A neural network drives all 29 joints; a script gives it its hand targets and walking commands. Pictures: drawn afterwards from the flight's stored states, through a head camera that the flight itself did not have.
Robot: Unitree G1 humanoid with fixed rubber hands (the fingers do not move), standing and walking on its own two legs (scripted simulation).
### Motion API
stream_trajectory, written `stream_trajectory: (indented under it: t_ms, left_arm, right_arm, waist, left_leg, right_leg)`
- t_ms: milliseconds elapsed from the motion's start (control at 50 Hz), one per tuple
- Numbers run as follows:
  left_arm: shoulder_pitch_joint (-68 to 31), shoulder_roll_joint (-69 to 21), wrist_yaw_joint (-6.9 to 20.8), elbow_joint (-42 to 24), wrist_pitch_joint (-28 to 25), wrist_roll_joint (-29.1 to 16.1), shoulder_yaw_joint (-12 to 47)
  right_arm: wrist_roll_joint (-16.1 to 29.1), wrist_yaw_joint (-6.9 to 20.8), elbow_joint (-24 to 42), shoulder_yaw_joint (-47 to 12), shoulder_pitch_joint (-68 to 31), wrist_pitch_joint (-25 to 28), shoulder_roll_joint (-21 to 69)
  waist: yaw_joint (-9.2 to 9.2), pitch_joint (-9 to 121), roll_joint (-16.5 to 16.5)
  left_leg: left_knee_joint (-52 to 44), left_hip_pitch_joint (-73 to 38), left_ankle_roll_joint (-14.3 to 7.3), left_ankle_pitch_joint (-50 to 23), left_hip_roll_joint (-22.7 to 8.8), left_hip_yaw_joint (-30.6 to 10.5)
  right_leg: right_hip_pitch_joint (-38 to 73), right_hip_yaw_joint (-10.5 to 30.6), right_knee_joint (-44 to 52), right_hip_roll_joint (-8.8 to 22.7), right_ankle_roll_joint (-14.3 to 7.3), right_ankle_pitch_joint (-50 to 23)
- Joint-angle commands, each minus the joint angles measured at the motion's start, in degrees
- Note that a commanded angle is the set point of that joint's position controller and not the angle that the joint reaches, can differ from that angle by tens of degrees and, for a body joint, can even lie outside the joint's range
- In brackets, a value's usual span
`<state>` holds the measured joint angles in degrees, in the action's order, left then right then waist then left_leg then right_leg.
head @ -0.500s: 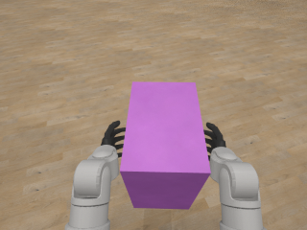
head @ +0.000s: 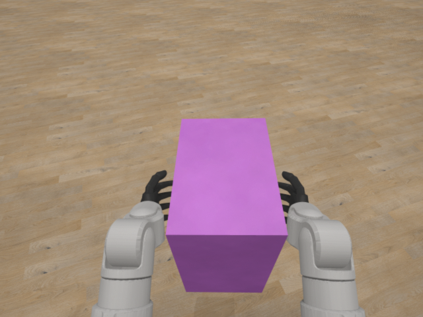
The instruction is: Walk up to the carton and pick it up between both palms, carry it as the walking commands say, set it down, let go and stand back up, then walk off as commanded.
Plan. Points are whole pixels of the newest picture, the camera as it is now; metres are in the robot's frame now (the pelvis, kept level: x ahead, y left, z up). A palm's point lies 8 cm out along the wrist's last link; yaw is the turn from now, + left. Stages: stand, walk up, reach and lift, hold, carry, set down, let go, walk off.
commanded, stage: carry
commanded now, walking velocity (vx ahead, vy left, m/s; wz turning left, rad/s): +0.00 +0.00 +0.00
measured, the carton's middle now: (223, 209) +0.32 +0.00 +0.02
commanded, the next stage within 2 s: hold in 1.60 s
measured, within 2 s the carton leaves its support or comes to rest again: neither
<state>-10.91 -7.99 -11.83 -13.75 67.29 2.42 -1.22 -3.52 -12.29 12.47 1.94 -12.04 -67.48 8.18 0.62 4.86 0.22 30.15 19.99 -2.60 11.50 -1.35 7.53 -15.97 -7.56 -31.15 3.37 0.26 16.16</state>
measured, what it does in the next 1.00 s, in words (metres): stands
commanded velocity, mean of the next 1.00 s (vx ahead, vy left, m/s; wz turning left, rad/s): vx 0.00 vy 0.00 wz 0.00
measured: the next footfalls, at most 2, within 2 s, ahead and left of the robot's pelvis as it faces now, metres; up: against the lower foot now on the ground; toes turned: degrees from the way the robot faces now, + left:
none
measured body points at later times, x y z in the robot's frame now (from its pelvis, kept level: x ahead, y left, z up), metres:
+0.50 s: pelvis +0.00 -0.01 +0.00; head -0.01 -0.01 +0.45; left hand +0.30 +0.11 +0.07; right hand +0.30 -0.14 +0.07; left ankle +0.05 +0.09 -0.73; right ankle +0.00 -0.12 -0.73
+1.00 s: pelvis +0.00 -0.02 +0.00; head -0.02 -0.02 +0.45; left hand +0.30 +0.11 +0.06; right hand +0.30 -0.15 +0.06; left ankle +0.05 +0.09 -0.73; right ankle +0.00 -0.12 -0.73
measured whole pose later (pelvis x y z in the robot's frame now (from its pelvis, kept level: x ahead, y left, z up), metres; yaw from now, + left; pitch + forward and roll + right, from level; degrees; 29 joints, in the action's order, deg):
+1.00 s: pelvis +0.00 -0.02 +0.00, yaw +0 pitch +1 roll +0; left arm -12.0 -8.2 -10.3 -2.5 55.4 3.8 -2.3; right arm -4.6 -11.2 2.2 3.4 -12.2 -55.6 8.2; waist -0.2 3.8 0.3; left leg 28.7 18.6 -1.1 10.7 -2.5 6.7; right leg -14.4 -8.4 -29.8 2.0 -1.4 15.9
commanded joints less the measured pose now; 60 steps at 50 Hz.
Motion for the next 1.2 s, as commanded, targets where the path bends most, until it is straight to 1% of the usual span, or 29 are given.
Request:
stream_trajectory:
  t_ms: [0, 220, 300, 500, 980, 1180]
  left_arm:
    - [-22.9, -56.1, 8.6, -6.0, -3.7, -14.0, 27.0]
    - [-23.8, -54.5, 9.3, 0.2, -9.3, -11.0, 23.9]
    - [-23.3, -54.2, 9.3, 0.1, -10.5, -10.9, 23.9]
    - [-22.1, -52.1, 9.0, 0.8, -11.7, -10.4, 23.0]
    - [-22.0, -49.9, 8.6, 2.9, -14.7, -9.4, 21.0]
    - [-21.8, -50.6, 8.5, 1.4, -14.4, -9.8, 21.8]
  right_arm:
    - [13.8, 8.8, 7.0, -25.9, -22.1, 3.9, 55.4]
    - [12.5, 10.0, 2.0, -24.4, -24.4, 9.4, 53.9]
    - [12.8, 10.1, 2.4, -24.8, -24.2, 10.6, 53.8]
    - [12.1, 9.6, 1.7, -23.8, -22.8, 11.8, 51.7]
    - [10.9, 9.3, -0.2, -21.7, -22.8, 15.0, 49.5]
    - [11.3, 9.2, 1.3, -22.5, -22.6, 14.7, 50.0]
  waist:
    - [-0.65, 15.1, 0.4]
    - [-0.58, 15.9, 0.2]
    - [-0.63, 16.0, 0.1]
    - [-0.69, 15.8, -0.5]
    - [-0.82, 15.2, -0.3]
    - [-0.85, 15.1, -0.3]
  left_leg:
    - [-5.0, -7.6, 0.3, -8.3, -7.4, -7.6]
    - [-5.4, -8.2, 0.3, -8.8, -7.5, -7.8]
    - [-5.3, -8.7, 0.3, -9.3, -7.5, -7.7]
    - [-4.5, -9.2, 0.1, -11.3, -7.3, -6.8]
    - [-4.6, -8.9, -0.1, -9.7, -7.2, -6.7]
    - [-4.7, -8.6, -0.2, -9.5, -7.2, -6.7]
  right_leg:
    - [3.1, 5.3, 4.4, 4.6, -0.5, -4.8]
    - [3.9, 5.3, 5.3, 4.9, -0.7, -5.3]
    - [4.3, 5.3, 5.7, 5.0, -0.7, -5.8]
    - [4.9, 5.5, 6.1, 5.6, -0.7, -9.0]
    - [5.1, 5.5, 6.7, 5.2, -1.4, -7.7]
    - [5.3, 5.6, 6.7, 5.1, -1.6, -7.8]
